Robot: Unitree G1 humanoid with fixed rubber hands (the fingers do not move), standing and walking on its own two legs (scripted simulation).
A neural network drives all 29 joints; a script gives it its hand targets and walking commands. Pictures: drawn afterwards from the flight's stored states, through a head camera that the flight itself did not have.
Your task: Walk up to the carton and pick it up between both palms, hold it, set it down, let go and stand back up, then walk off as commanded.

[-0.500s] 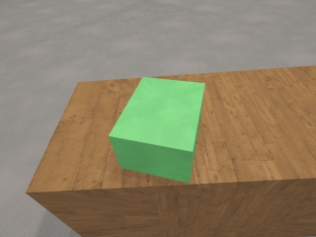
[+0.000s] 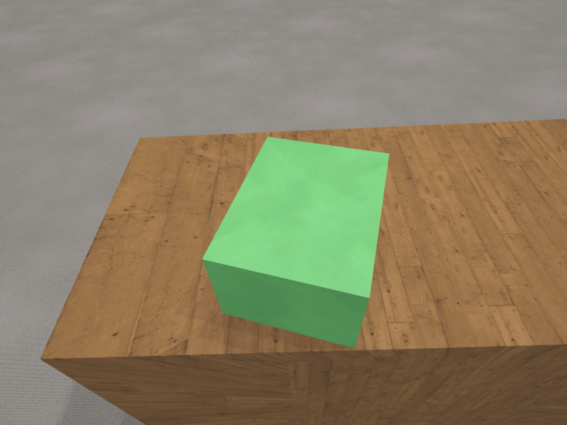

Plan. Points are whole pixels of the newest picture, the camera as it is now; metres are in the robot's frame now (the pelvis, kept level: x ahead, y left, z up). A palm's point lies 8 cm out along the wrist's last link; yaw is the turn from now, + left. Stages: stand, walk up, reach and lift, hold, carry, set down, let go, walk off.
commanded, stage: walk up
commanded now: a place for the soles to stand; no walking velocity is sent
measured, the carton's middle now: (306, 232) +0.43 -0.01 +0.00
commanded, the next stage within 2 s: none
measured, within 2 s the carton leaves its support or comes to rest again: neither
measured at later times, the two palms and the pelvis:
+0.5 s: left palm out of the picture +0.13 +0.29 -0.10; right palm out of the picture +0.11 -0.30 -0.11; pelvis +0.02 +0.00 +0.00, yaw +0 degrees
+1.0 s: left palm out of the picture +0.08 +0.24 -0.11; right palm out of the picture +0.08 -0.37 -0.13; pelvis -0.02 -0.05 -0.01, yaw -1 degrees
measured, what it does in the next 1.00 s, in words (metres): steps on the spot: left foot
